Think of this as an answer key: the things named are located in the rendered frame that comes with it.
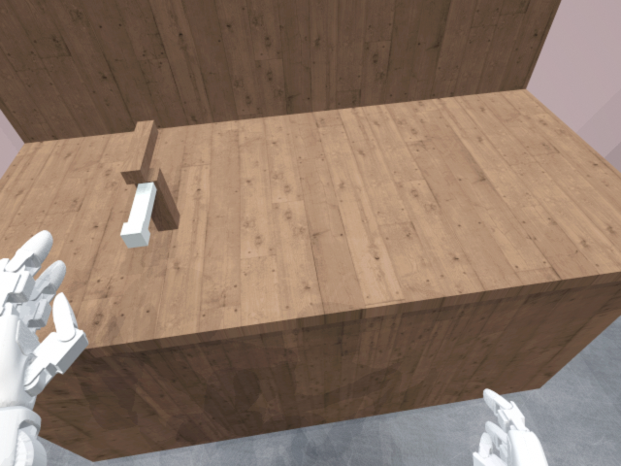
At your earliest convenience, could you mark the tap lever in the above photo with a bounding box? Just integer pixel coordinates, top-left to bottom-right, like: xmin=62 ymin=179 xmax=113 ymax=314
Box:
xmin=120 ymin=183 xmax=157 ymax=249

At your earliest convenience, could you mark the left robot forearm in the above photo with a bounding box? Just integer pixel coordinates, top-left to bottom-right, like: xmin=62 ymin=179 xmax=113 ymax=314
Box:
xmin=0 ymin=406 xmax=47 ymax=466

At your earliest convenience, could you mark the right robot hand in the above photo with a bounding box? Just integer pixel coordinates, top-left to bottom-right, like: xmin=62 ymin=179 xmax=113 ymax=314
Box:
xmin=473 ymin=388 xmax=548 ymax=466

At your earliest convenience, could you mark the left robot hand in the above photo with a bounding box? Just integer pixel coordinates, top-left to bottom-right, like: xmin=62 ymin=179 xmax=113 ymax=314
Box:
xmin=0 ymin=230 xmax=88 ymax=411

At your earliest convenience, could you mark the counter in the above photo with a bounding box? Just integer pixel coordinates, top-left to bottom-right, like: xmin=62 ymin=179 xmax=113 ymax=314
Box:
xmin=0 ymin=0 xmax=621 ymax=462

